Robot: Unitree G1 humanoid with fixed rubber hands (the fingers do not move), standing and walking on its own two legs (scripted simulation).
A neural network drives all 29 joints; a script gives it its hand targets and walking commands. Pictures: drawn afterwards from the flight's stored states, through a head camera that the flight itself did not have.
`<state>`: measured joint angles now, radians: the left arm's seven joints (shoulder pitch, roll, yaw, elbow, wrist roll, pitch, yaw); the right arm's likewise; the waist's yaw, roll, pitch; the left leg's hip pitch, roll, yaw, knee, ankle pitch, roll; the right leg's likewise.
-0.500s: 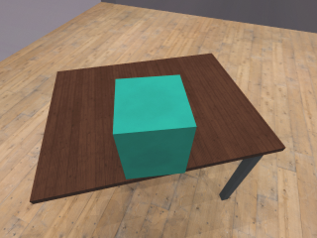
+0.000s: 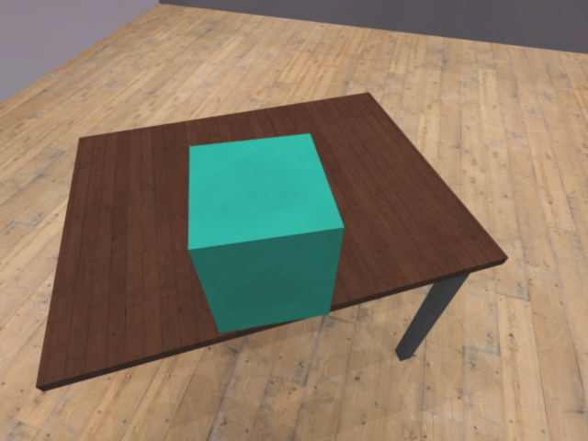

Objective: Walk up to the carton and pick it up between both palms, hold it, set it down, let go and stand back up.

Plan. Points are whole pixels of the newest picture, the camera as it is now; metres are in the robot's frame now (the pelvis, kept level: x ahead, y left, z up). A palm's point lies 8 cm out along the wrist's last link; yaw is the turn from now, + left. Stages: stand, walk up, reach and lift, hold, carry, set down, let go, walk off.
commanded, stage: walk up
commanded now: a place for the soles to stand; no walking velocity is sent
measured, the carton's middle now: (263, 235) +0.44 +0.07 +0.00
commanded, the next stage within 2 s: reach and lift in 0.04 s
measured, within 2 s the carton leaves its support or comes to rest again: neither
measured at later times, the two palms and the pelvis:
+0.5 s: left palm out of the picture +0.11 +0.27 -0.10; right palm out of the picture +0.15 -0.24 -0.10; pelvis -0.03 -0.01 -0.02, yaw +8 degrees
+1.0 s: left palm out of the picture +0.12 +0.25 -0.08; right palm (466, 434) +0.16 -0.22 -0.07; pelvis -0.01 +0.00 +0.01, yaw +9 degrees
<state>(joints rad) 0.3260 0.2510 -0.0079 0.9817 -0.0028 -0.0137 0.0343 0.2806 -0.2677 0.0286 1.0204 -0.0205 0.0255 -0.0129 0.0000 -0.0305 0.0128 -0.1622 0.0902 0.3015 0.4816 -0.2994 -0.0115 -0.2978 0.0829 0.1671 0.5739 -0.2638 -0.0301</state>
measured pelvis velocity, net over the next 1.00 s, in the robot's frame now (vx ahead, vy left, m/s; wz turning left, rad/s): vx -0.01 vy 0.00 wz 0.15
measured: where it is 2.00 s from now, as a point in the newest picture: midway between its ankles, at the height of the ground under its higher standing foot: outside the picture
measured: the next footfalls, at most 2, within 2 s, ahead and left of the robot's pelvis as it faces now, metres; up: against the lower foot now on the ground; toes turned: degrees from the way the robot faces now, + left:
none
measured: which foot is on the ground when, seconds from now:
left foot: down 0.00-1.00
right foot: down 0.00-1.00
